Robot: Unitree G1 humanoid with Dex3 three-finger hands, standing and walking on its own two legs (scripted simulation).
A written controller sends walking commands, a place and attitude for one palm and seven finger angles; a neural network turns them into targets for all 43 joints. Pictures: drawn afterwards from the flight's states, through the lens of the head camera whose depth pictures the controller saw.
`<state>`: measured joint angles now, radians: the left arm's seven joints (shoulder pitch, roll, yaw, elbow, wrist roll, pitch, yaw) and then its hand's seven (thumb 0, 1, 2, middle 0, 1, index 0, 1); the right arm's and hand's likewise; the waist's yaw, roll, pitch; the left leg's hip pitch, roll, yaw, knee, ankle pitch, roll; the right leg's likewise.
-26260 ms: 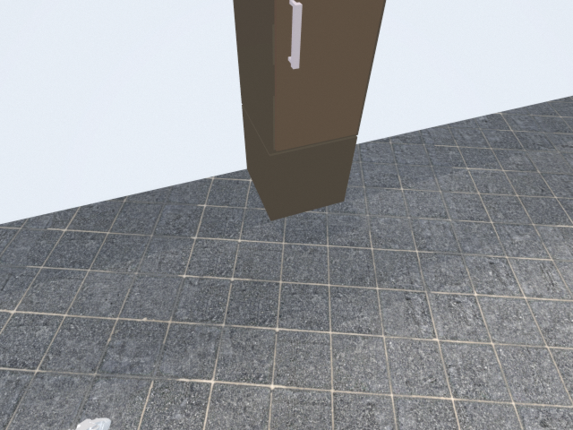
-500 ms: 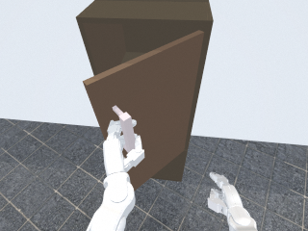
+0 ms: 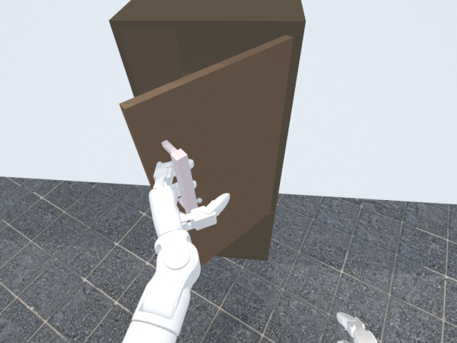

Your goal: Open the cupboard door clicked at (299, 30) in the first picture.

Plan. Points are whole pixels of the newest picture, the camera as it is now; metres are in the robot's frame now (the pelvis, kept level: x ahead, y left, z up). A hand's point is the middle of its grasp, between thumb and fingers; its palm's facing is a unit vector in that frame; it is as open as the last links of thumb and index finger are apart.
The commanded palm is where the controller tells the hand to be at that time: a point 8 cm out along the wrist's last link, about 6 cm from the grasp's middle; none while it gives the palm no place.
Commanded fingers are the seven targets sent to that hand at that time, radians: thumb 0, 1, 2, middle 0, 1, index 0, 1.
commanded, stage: open thumb and fingers to let go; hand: left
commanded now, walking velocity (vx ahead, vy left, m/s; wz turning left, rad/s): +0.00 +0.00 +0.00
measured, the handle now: (181, 182) +0.37 +0.11 +0.09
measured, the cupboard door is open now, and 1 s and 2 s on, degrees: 46 47 47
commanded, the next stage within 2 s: slide the hand sideways off the handle in 0.42 s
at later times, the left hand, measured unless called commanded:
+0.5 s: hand (200, 199) +0.33 +0.07 +0.10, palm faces +0.33 -0.94 -0.02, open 15.0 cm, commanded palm +0.28 +0.11 +0.09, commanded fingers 0.00 -0.50 0.30 -0.15 -0.30 -0.15 -0.30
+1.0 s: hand (190, 228) +0.28 +0.08 +0.10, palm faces -0.11 -0.99 -0.02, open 16.3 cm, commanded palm +0.25 +0.14 +0.09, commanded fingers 0.00 -0.50 0.30 -0.15 -0.30 -0.15 -0.30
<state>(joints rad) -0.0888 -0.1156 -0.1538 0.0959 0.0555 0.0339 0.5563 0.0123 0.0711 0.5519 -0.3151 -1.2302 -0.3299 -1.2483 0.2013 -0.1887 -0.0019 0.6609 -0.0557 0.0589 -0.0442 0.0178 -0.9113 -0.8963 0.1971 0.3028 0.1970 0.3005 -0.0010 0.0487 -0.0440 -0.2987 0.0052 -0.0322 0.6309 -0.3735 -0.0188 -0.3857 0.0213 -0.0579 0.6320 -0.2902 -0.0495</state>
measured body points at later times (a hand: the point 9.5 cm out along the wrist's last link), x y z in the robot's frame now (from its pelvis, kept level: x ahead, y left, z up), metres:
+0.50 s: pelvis -0.02 +0.02 +0.00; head -0.01 +0.00 +0.45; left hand +0.30 +0.12 +0.11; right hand +0.16 -0.18 -0.11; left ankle -0.03 +0.13 -0.72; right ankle +0.02 -0.09 -0.72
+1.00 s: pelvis -0.01 +0.01 +0.00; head -0.01 +0.00 +0.45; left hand +0.28 +0.13 +0.10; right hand +0.16 -0.19 -0.09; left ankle -0.03 +0.13 -0.72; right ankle +0.02 -0.09 -0.72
